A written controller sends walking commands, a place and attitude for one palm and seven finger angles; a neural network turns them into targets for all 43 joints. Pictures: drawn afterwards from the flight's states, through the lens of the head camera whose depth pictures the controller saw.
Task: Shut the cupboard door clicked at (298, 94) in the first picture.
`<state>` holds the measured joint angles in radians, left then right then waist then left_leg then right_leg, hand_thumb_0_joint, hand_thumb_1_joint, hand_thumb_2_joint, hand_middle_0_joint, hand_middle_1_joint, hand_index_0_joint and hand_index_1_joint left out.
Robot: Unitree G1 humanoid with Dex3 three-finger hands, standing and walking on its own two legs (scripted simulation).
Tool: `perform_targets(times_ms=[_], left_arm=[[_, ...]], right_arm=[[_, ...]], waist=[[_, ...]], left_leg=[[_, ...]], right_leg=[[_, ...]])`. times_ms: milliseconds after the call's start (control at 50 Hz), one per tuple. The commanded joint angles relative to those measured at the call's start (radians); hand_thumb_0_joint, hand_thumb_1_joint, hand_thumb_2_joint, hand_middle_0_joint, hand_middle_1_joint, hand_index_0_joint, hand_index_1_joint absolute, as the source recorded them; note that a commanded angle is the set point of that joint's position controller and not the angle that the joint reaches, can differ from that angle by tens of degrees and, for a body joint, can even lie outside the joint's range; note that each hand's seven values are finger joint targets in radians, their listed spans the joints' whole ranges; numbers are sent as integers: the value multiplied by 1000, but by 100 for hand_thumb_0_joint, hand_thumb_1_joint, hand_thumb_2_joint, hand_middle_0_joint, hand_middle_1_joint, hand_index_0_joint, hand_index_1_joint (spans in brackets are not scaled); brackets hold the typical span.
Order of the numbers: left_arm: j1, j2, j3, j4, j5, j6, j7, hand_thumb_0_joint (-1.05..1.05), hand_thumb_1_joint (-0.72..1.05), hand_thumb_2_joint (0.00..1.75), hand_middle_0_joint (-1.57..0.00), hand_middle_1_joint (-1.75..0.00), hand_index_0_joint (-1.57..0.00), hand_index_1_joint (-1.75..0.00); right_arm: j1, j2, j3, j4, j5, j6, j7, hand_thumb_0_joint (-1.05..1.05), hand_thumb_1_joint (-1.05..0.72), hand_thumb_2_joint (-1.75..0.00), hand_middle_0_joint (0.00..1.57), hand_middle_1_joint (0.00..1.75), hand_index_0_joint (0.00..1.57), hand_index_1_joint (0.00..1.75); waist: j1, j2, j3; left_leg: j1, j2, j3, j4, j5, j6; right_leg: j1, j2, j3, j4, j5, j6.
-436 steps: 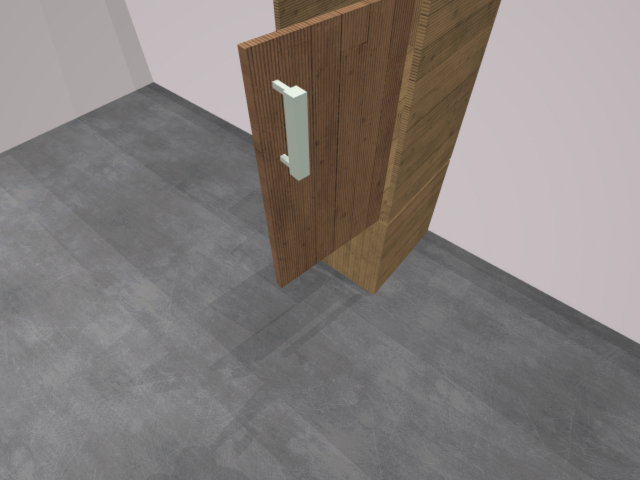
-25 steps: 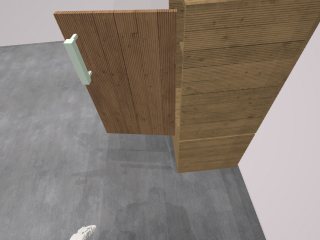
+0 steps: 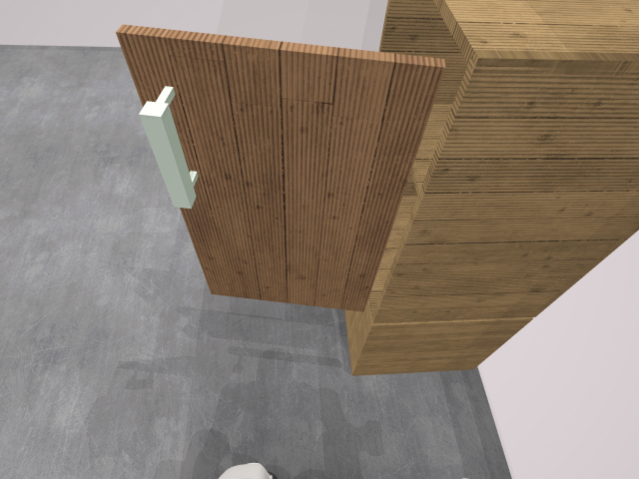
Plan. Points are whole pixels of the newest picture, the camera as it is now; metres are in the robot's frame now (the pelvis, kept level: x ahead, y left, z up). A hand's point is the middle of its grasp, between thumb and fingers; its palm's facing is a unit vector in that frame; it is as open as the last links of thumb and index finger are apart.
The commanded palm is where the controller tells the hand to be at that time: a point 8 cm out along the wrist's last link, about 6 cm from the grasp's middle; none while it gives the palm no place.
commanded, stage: come to a stop and stand still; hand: left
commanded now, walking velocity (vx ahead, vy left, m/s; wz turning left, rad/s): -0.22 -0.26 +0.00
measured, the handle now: (176, 150) +0.47 +0.24 +0.12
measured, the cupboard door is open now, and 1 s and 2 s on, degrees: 80 80 80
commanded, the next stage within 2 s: look again from close up in 0.86 s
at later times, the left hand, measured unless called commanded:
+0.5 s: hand out of the picture +0.02 +0.12 -0.17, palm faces +0.00 -0.98 -0.20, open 7.3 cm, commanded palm none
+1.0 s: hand out of the picture -0.03 +0.09 -0.17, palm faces +0.02 -0.99 -0.16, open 7.4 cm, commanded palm none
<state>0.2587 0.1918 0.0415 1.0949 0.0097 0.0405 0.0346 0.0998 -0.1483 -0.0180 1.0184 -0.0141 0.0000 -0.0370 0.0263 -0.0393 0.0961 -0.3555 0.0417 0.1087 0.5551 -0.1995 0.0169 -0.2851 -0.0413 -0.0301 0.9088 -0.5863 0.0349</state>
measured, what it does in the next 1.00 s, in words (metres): steps on the spot: right foot, then left foot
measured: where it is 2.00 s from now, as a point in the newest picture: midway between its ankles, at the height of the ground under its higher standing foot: outside the picture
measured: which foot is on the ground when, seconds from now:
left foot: down 0.00-0.28, up 0.30-0.48, down 0.50-1.00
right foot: up 0.00-0.26, down 0.28-1.00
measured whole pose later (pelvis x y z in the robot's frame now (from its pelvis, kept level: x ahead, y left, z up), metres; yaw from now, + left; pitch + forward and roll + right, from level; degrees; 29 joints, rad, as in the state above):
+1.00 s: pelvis -0.02 -0.07 +0.01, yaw -1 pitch +0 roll +0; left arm 0.29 0.12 0.00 1.15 0.02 -0.03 0.04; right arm 0.27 -0.14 0.00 1.14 -0.01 0.01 -0.03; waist 0.00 0.01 0.04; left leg -0.19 0.04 0.04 0.44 -0.25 -0.02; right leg -0.14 0.00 -0.07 0.40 -0.26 -0.02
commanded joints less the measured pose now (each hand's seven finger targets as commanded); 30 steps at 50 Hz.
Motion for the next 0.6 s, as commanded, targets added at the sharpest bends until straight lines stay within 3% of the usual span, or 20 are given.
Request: perform_targets(times_ms=[0, 40, 120, 180, 220, 240, 260, 280, 300, 320, 340, 380, 420, 440, 460, 480, 500, 520, 540, 580], left_arm=[[53, 81, 37, -92, 1, 16, -5, 0, 90, 90, -20, -30, -20, -30], [41, 78, 45, -116, 6, 24, -13, 0, 90, 90, -20, -30, -20, -30], [22, 64, 45, -155, 9, 29, -28, 0, 90, 90, -20, -30, -20, -30], [43, 52, 35, -151, 10, 14, -32, 0, 90, 90, -20, -30, -20, -30], [132, 77, 41, -121, 13, 7, -30, 0, 90, 90, -20, -30, -20, -30], [136, 132, 47, -126, 23, 0, -23, 0, 90, 90, -20, -30, -20, -30], [60, 200, 50, -148, 28, -11, -16, 0, 90, 90, -20, -30, -20, -30], [-25, 221, 39, -186, 28, -5, -17, 0, 90, 90, -20, -30, -20, -30], [-64, 186, 33, -184, 26, -23, -12, 0, 90, 90, -20, -30, -20, -30], [-99, 160, 22, -177, 21, -31, -11, 0, 90, 90, -20, -30, -20, -30], [-109, 135, 17, -169, 19, -38, -11, 0, 90, 90, -20, -30, -20, -30], [-89, 124, 12, -146, 17, -47, -6, 0, 90, 90, -20, -30, -20, -30], [-42, 126, 8, -105, 7, -55, -4, 0, 90, 90, -20, -30, -20, -30], [-33, 116, 3, -88, -3, -57, -5, 0, 90, 90, -20, -30, -20, -30], [-6, 81, -6, -74, -10, -59, -10, 0, 90, 90, -20, -30, -20, -30], [7, 63, -10, -72, -13, -54, -8, 0, 90, 90, -20, -30, -20, -30], [3, 58, -10, -68, -9, -50, -6, 0, 90, 90, -20, -30, -20, -30], [-17, 66, -8, -45, -6, -41, -6, 0, 90, 90, -20, -30, -20, -30], [-19, 73, -8, -39, -9, -36, -8, 0, 90, 90, -20, -30, -20, -30], [-5, 70, -11, -15, -8, -40, -11, 0, 90, 90, -20, -30, -20, -30]], right_arm=[[141, -239, -74, -19, -8, 15, -35, 0, -90, -90, 20, 30, 20, 30], [116, -231, -76, -32, -8, 13, -35, 0, -90, -90, 20, 30, 20, 30], [69, -239, -82, -49, -17, 12, -21, 0, -90, -90, 20, 30, 20, 30], [68, -254, -89, -49, -22, 21, -2, 0, -90, -90, 20, 30, 20, 30], [55, -238, -93, -57, -14, 33, 8, 0, -90, -90, 20, 30, 20, 30], [69, -183, -88, -65, -7, 40, 15, 0, -90, -90, 20, 30, 20, 30], [76, -94, -70, -82, -2, 47, 25, 0, -90, -90, 20, 30, 20, 30], [42, -108, -64, -100, -2, 51, 34, 0, -90, -90, 20, 30, 20, 30], [35, -104, -67, -87, -5, 56, 31, 0, -90, -90, 20, 30, 20, 30], [71, -114, -68, -65, -7, 55, 31, 0, -90, -90, 20, 30, 20, 30], [103, -114, -65, -45, -4, 48, 30, 0, -90, -90, 20, 30, 20, 30], [135, -86, -51, -23, 1, 36, 27, 0, -90, -90, 20, 30, 20, 30], [165, -72, -35, 8, 1, 23, 19, 0, -90, -90, 20, 30, 20, 30], [190, -77, -28, 28, 2, 11, 16, 0, -90, -90, 20, 30, 20, 30], [192, -97, -26, 44, -2, -4, 9, 0, -90, -90, 20, 30, 20, 30], [176, -135, -26, 44, -5, -8, 3, 0, -90, -90, 20, 30, 20, 30], [166, -143, -25, 49, -5, -5, -1, 0, -90, -90, 20, 30, 20, 30], [159, -125, -21, 67, -4, -8, -1, 0, -90, -90, 20, 30, 20, 30], [168, -119, -16, 75, -2, -5, 0, 0, -90, -90, 20, 30, 20, 30], [173, -104, -16, 85, -2, -4, -1, 0, -90, -90, 20, 30, 20, 30]], waist=[[-50, 132, -214], [-45, 153, -212], [-35, 212, -183], [-31, 219, -159], [7, 164, -141], [11, -11, -95], [-13, -239, -38], [-7, -171, -35], [-24, -197, -27], [-45, -228, -13], [-56, -202, -22], [-52, -138, -53], [-47, -82, -113], [-50, -47, -133], [-30, 58, -149], [-11, 117, -132], [-11, 67, -109], [-14, 154, -94], [-14, 194, -76], [-10, 129, -54]], left_leg=[[246, 359, -258, -148, 714, 197], [213, 352, -238, -180, 558, 181], [118, 339, -229, -242, 217, 151], [22, 287, -233, -259, -17, 113], [-84, 202, -167, -208, -194, 50], [-152, 98, -103, -59, -283, -3], [-156, -11, -20, 107, -304, -54], [-71, -25, -65, 266, -322, -38], [-80, -17, -104, 341, -292, -27], [-87, -9, -110, 379, -253, -26], [-71, -8, -99, 380, -232, -32], [-20, -12, -72, 242, -235, -44], [75, -17, -59, -28, -131, -53], [165, -5, -85, -158, 40, -46], [223, 72, -168, -175, 239, -17], [182, 134, -209, -172, 292, 10], [150, 137, -194, -167, 211, 5], [132, 107, -194, -186, 207, -1], [104, 106, -196, -229, 117, -2], [95, 86, -182, -236, 46, -8]], right_leg=[[-167, 9, 69, 245, 40, 3], [-184, 6, 77, 267, 90, 11], [-109, -11, 44, 65, 106, -1], [46, 15, -35, -198, 142, -18], [196, 21, -64, -411, 286, -31], [176, -87, 91, -590, 181, -69], [30, -271, 299, -747, 1, -153], [-122, -316, 303, -771, 7, -191], [-137, -273, 297, -747, 86, -189], [-101, -232, 225, -710, 208, -181], [-61, -209, 170, -670, 353, -180], [31, -192, 108, -599, 587, -180], [133, -176, 100, -499, 741, -159], [124, -153, 89, -457, 731, -121], [93, -97, 57, -442, 641, -75], [109, -71, 52, -484, 535, -51], [125, -60, 58, -532, 471, -49], [137, -68, 46, -519, 476, -50], [154, -60, 36, -525, 403, -47], [163, -63, 49, -561, 407, -54]])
